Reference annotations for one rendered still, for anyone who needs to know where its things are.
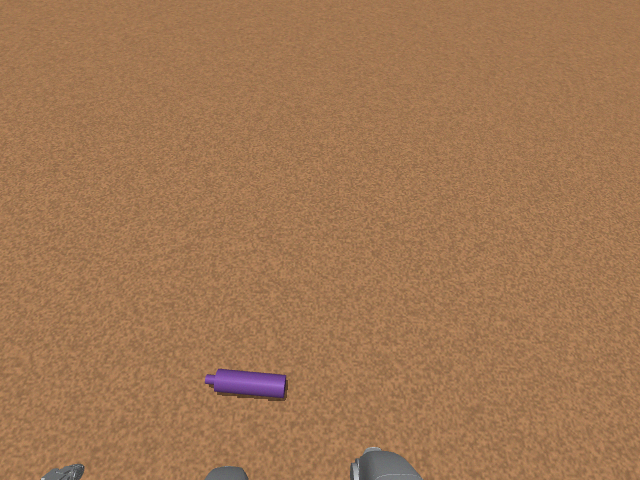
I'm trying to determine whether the left robot hand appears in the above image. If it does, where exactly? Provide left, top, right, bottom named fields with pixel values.
left=41, top=464, right=85, bottom=480

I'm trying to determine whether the bottle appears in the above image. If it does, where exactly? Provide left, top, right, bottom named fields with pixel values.
left=205, top=369, right=286, bottom=398

